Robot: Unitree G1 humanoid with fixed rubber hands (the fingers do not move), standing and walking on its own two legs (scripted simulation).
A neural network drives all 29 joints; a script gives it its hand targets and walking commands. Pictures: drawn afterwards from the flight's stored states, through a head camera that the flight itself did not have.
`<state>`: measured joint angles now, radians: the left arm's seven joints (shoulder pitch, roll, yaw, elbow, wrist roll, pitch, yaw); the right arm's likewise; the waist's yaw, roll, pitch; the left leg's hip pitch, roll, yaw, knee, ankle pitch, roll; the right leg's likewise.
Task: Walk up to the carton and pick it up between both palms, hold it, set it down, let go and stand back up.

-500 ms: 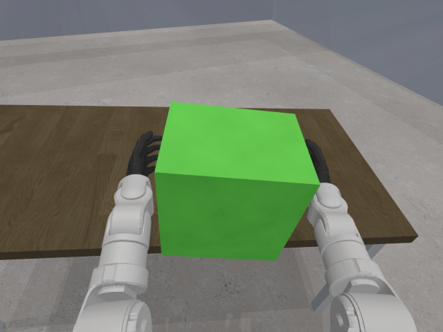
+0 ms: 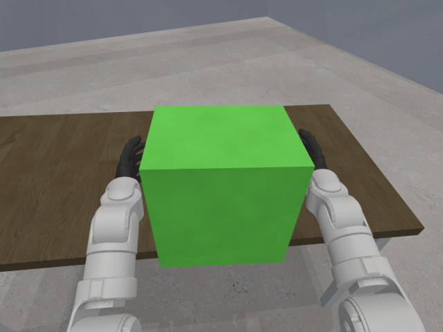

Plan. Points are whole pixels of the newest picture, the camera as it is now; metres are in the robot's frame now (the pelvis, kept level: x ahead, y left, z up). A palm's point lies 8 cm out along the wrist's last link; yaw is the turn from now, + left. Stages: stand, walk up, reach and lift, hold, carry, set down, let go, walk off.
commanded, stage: reach and lift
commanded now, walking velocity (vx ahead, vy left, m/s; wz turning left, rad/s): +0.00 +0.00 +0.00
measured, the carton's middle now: (221, 186) +0.37 +0.02 +0.10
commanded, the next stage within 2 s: hold in 1.16 s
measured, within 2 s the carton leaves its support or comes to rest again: neither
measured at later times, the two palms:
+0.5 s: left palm (116, 166) +0.32 +0.18 +0.20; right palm (331, 162) +0.33 -0.15 +0.20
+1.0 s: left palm (123, 165) +0.33 +0.18 +0.19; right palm (332, 160) +0.34 -0.16 +0.20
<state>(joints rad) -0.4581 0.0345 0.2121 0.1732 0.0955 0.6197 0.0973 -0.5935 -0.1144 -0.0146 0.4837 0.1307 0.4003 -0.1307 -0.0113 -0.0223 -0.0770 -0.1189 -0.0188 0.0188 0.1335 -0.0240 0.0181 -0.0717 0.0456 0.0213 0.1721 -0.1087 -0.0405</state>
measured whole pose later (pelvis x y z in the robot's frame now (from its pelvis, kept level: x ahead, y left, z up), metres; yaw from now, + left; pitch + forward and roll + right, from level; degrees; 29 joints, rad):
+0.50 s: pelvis -0.02 +0.00 +0.00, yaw -1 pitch +0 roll +0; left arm -0.54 0.04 0.30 -0.07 0.18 0.98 -0.04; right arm -0.64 -0.11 0.00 0.22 0.20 0.79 -0.23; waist -0.04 -0.02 -0.12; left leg -0.10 -0.01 0.03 0.05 0.05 0.01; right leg -0.08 0.06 0.03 0.15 -0.07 -0.04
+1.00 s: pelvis -0.02 +0.02 +0.00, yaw -1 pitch +1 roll -1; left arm -0.55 -0.02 0.30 -0.09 0.25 0.98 -0.02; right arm -0.70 -0.11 -0.06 0.28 0.12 0.72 -0.13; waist -0.08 0.00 -0.09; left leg -0.07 -0.03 0.04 -0.06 0.11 0.04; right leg -0.08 0.04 0.04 0.08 -0.02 -0.02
